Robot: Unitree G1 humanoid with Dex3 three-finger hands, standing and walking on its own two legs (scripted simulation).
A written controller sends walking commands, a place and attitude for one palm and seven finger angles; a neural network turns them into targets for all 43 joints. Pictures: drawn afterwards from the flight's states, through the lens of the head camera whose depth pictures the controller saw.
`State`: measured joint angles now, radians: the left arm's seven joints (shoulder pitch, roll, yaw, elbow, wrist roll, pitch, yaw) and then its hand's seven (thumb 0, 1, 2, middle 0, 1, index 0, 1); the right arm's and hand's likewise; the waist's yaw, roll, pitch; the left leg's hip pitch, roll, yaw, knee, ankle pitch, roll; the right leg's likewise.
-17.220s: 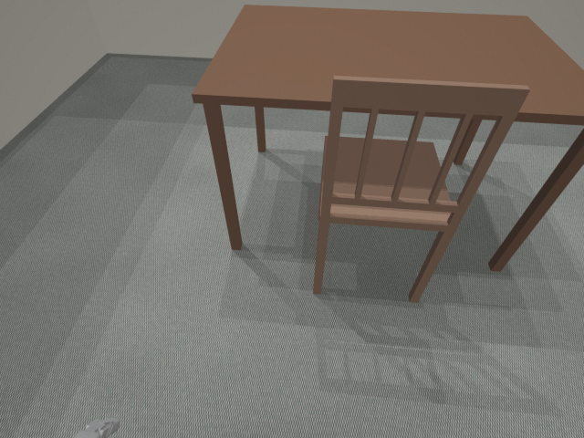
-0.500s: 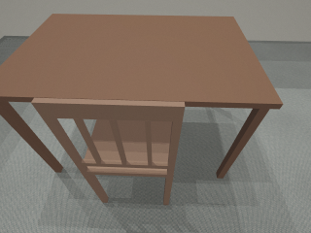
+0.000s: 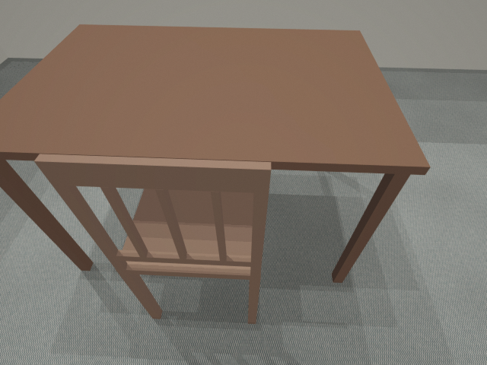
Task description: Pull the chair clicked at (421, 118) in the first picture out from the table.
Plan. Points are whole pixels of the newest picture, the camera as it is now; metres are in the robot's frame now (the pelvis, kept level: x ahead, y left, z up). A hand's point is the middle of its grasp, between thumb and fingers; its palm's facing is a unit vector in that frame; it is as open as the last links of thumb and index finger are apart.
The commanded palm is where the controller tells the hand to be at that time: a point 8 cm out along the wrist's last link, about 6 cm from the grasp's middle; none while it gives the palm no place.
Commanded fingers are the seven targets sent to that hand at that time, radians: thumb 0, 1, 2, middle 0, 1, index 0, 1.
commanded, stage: come to a stop and stand still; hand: left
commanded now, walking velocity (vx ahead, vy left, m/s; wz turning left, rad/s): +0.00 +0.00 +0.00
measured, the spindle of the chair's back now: (173, 226) +0.41 +0.19 -0.09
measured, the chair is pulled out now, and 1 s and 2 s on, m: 0.00 0.00 0.00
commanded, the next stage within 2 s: look again from close up in 0.32 s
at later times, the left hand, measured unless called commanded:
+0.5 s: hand out of the picture -0.02 +0.16 -0.18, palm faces +0.01 -0.98 -0.18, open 7.4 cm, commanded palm none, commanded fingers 0.00 0.90 0.90 -0.20 -0.30 -0.20 -0.30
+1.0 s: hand out of the picture -0.02 +0.16 -0.18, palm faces +0.00 -0.99 -0.17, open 7.4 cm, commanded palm none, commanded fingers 0.00 0.90 0.90 -0.20 -0.30 -0.20 -0.30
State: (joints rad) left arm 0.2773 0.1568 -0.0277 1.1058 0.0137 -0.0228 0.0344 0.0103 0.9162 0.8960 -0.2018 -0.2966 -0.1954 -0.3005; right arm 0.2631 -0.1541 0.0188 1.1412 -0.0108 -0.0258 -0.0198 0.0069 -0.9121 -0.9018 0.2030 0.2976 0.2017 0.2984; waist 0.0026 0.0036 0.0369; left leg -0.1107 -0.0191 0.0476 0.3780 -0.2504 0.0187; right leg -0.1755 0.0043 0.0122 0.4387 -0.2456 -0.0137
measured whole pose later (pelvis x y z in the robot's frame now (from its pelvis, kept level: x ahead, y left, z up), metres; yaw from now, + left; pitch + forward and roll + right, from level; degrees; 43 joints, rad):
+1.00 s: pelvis -0.01 +0.00 +0.00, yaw -1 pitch -1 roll +0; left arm 0.32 0.14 -0.03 1.09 0.01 -0.03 0.04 0.01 0.91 0.90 -0.20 -0.30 -0.19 -0.30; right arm 0.30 -0.11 0.02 1.16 -0.01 -0.03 -0.02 0.01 -0.91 -0.90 0.20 0.30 0.20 0.30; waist 0.00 -0.01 0.03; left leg -0.14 -0.01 0.05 0.40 -0.25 0.02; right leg -0.19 0.01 0.02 0.43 -0.23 -0.02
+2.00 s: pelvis -0.04 -0.02 -0.11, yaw +4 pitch +17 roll -1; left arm 0.32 0.23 0.06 -0.02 -0.24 -0.33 -0.40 0.01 0.22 0.60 -0.13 -0.19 -0.12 -0.19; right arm 0.15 -0.17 0.05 0.54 0.04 -0.16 -0.04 0.02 -0.90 -0.90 0.21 0.30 0.21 0.30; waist 0.01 0.05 -0.13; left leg -0.99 -0.01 -0.04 1.25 -0.56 -0.01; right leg -0.99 0.00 -0.09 1.22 -0.54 -0.04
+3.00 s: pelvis -0.03 +0.02 -0.08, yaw +3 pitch +16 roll -3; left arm 0.29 0.31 0.21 0.09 -0.28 -0.30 -0.36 -0.01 -0.50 0.30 -0.06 -0.08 -0.05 -0.08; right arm 0.25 -0.26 0.02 0.53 0.04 -0.19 -0.05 0.02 -0.90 -0.90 0.21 0.30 0.21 0.30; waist -0.03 0.03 -0.14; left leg -0.87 -0.01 -0.02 1.11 -0.53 0.04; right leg -0.85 -0.01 -0.07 1.04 -0.48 0.00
